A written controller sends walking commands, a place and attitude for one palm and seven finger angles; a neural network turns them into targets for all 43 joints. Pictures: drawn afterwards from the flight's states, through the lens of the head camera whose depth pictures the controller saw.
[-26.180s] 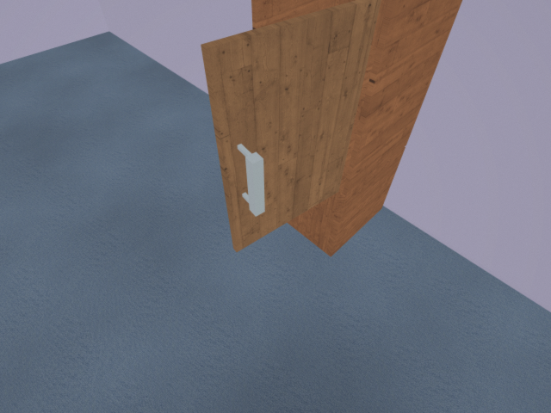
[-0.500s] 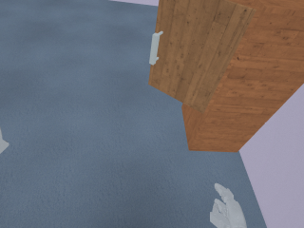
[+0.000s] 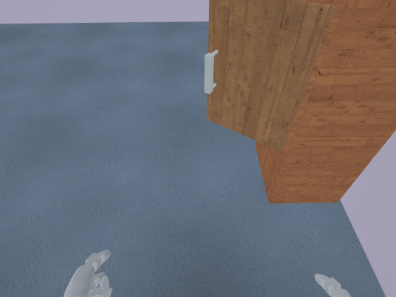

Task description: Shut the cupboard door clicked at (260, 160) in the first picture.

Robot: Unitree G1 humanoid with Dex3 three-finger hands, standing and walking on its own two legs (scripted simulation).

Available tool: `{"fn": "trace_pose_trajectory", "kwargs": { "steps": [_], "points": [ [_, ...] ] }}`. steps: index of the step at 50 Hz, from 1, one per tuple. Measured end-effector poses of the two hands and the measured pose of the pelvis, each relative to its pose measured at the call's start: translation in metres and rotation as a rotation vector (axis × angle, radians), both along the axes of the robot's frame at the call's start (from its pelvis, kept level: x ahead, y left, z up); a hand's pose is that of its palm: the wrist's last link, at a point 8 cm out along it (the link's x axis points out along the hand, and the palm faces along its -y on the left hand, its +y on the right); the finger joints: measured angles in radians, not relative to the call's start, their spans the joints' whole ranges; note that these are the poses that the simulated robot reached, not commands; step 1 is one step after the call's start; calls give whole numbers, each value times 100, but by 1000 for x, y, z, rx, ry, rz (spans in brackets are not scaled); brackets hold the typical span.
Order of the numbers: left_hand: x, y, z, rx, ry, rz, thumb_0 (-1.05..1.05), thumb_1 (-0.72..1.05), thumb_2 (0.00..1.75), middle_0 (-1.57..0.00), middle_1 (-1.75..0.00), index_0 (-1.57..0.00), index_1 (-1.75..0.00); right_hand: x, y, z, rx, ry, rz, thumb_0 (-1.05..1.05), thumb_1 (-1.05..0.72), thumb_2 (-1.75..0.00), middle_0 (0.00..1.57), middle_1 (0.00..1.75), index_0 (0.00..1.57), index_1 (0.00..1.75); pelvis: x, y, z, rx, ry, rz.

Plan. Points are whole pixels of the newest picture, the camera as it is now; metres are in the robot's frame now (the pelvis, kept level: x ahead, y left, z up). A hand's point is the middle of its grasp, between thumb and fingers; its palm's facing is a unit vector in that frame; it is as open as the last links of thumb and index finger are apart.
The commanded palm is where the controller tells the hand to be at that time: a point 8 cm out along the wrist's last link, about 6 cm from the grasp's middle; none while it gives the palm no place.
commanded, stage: let the arm hang, fingers relaxed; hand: left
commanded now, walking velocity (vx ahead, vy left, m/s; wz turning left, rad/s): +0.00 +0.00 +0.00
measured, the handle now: (212, 72) +0.96 -0.04 -0.04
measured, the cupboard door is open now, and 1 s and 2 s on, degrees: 55 55 55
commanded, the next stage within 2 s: look to check the result in 0.90 s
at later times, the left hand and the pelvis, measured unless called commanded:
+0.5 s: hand out of the picture -0.05 +0.21 -0.15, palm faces +0.03 -0.97 -0.24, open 7.4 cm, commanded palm none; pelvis -0.01 +0.01 +0.02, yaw +0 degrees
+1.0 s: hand out of the picture -0.02 +0.17 -0.16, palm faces +0.03 -0.99 -0.16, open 7.4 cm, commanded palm none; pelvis +0.00 +0.01 +0.02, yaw +0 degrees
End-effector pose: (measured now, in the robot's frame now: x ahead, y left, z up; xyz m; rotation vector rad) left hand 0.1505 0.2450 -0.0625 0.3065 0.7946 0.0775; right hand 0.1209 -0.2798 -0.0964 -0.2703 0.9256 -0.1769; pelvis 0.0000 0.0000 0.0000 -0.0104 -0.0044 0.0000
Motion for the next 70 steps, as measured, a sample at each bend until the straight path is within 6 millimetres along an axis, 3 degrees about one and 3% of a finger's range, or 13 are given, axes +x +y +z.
{"fn": "trace_pose_trajectory", "kwargs": {
  "steps": [3, 6, 10, 15, 21, 31, 42, 58, 70],
  "points": [
    [-44, -23, -45, -89, 211, 16, 1, 90, 90, -20, -30, -20, -30, -25, 3, 0, -10, 88, -9, 1, -90, -90, 20, 30, 20, 30, -3, -2, 2, 6, -9, 3],
    [-82, -29, -66, -139, 322, 110, 0, 94, 90, -21, -30, -20, -30, -53, 10, -3, -10, 206, -13, 1, -90, -90, 20, 30, 20, 30, -5, -4, 6, -1, -11, 13],
    [-123, -13, -72, -116, 425, 175, -2, 97, 90, -21, -30, -20, -30, -87, 24, -11, 18, 336, -25, 1, -90, -90, 20, 30, 20, 30, -7, -4, 10, -11, -14, 23],
    [-168, 4, -66, -70, 555, 224, -1, 94, 90, -21, -30, -20, -30, -112, 47, -24, 85, 406, -60, 1, -90, -90, 20, 30, 20, 30, -7, 2, 14, -13, -21, 17],
    [-196, 12, -58, -38, 637, 254, 0, 92, 90, -20, -30, -20, -30, -131, 70, -35, 149, 443, -90, 1, -91, -90, 21, 30, 20, 30, -7, 10, 16, -7, -26, 5],
    [-190, -8, -66, -94, 637, 236, 1, 91, 90, -20, -30, -19, -30, -152, 83, -36, 166, 481, -137, 0, -91, -90, 21, 30, 20, 30, -5, 15, 16, 3, -24, -8],
    [-171, -31, -73, -157, 607, 207, 0, 90, 90, -20, -30, -20, -30, -157, 82, -31, 150, 490, -164, 0, -90, -90, 20, 30, 20, 30, -3, 14, 17, 4, -20, -7],
    [-169, -13, -66, -94, 628, 232, 0, 91, 90, -20, -30, -19, -30, -137, 76, -33, 154, 475, -152, 0, -90, -90, 20, 30, 20, 30, 7, 10, 18, 5, -21, -9],
    [-146, -7, -64, -81, 599, 215, 0, 91, 90, -20, -30, -19, -30, -113, 58, -29, 118, 447, -137, 0, -90, -90, 20, 30, 20, 30, 15, 8, 19, 7, -20, -9]
  ]
}}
